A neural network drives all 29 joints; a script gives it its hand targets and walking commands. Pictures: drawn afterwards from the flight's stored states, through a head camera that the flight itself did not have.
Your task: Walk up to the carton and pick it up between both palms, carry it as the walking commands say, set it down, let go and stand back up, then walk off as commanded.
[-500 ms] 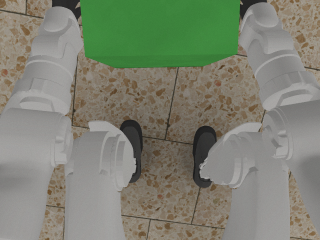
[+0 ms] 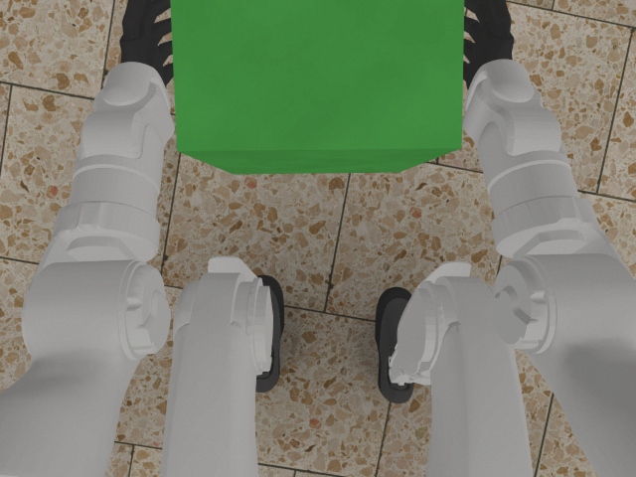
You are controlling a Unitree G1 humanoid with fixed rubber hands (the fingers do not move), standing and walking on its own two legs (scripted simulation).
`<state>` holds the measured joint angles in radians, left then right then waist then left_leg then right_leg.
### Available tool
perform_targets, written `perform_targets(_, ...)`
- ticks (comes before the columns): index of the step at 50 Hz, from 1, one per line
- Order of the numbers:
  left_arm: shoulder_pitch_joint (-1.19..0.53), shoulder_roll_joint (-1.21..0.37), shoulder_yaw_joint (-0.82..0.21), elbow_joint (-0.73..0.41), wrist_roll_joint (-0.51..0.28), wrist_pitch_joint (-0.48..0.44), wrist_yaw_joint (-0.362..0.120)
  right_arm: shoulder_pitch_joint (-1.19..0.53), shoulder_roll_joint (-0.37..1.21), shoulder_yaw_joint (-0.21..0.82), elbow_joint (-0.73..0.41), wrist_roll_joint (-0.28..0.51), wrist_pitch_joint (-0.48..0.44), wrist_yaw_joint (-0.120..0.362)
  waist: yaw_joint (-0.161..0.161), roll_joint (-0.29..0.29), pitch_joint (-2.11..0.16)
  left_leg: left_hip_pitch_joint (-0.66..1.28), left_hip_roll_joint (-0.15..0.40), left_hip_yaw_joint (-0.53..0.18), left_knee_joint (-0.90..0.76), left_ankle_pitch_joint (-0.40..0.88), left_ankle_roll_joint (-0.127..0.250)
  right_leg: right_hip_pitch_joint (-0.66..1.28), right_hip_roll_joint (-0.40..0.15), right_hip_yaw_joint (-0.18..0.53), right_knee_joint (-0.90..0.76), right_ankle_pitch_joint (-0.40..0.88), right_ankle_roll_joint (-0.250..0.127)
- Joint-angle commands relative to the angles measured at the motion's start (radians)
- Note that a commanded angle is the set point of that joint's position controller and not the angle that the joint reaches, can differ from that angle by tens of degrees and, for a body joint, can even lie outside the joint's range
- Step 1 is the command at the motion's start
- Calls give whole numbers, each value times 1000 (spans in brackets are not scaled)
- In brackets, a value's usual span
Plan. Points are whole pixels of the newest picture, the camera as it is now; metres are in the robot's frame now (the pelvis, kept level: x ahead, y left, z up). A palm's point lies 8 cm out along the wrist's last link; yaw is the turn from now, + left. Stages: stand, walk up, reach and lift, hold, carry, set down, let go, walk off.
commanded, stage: reach and lift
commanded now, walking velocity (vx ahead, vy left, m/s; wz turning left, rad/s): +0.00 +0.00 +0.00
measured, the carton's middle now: (317, 100) +0.52 +0.04 -0.19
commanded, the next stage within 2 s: none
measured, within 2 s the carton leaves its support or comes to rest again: neither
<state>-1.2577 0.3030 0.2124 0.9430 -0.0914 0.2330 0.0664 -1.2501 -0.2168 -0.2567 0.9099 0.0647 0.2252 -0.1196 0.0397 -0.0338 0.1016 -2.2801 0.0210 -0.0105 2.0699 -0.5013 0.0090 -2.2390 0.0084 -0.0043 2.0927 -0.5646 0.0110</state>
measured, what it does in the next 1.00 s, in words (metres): rises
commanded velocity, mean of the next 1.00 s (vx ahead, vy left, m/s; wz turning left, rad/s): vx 0.00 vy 0.00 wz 0.00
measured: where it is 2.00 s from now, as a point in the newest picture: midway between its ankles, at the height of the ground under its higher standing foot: (329, 358)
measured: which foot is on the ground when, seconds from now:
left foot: down 0.00-1.00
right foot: down 0.00-1.00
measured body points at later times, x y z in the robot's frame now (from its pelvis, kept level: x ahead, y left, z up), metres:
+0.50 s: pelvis +0.00 +0.00 +0.05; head +0.31 +0.02 +0.38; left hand +0.52 +0.21 -0.06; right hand +0.54 -0.14 -0.05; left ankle +0.12 +0.12 -0.36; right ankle +0.11 -0.12 -0.36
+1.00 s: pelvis +0.01 +0.00 +0.10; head +0.28 +0.02 +0.46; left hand +0.50 +0.21 +0.02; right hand +0.52 -0.15 +0.02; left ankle +0.12 +0.12 -0.36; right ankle +0.11 -0.12 -0.36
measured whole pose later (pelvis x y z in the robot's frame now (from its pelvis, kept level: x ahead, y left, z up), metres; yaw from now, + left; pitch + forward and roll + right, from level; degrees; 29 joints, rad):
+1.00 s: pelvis +0.01 +0.00 +0.10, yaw +1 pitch +46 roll -1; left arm -1.02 0.12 0.42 0.67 0.14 0.39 -0.01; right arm -1.02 -0.07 -0.44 0.67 -0.13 0.37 -0.02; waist 0.02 -0.03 -0.17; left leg -2.06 0.01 -0.01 1.70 -0.44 0.00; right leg -2.03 0.02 0.01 1.73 -0.49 0.01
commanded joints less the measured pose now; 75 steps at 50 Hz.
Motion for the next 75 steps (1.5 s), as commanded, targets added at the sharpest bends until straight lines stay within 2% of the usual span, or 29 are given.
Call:
perform_targets(1,-648,-971,-341,-277,-89,-9,-280,-677,942,364,-241,76,-9,267,17,37,-1301,742,-127,87,-164,326,-19,543,135,-80,-182,267,-17)
perform_targets(7,-612,-992,-323,-279,-54,18,-288,-636,963,341,-223,45,18,284,17,41,-1281,737,-130,85,-199,316,-21,513,137,-81,-215,253,-18)
perform_targets(15,-559,-1029,-339,-329,-39,54,-298,-586,1008,364,-269,40,51,298,21,34,-1395,795,-141,89,-254,363,-22,572,147,-78,-270,298,-13)
perform_targets(34,-482,-1094,-280,-301,42,112,-340,-501,1055,312,-257,-28,106,338,11,25,-1340,808,-149,82,-416,269,-12,617,153,-62,-437,232,-15)
perform_targets(75,-215,-1247,-346,-377,82,147,-377,-230,1184,364,-301,-67,141,403,0,30,-1270,1120,-164,59,-711,320,-15,905,162,-35,-751,300,-16)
